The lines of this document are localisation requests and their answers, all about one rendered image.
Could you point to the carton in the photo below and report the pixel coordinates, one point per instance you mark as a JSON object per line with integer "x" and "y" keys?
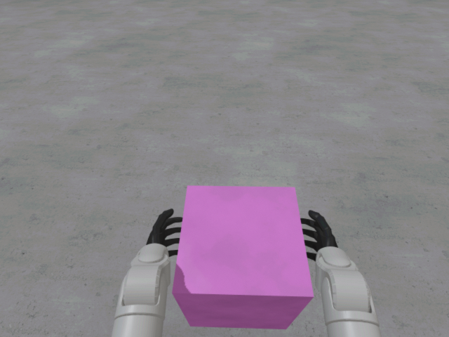
{"x": 241, "y": 261}

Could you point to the robot right hand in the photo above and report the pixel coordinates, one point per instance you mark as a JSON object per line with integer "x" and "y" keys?
{"x": 323, "y": 234}

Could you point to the robot right forearm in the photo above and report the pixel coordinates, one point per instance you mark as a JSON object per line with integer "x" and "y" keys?
{"x": 348, "y": 306}

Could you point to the robot left hand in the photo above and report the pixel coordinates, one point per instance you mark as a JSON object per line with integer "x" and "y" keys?
{"x": 159, "y": 231}

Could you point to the robot left forearm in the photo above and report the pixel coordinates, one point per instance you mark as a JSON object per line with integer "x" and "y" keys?
{"x": 141, "y": 306}

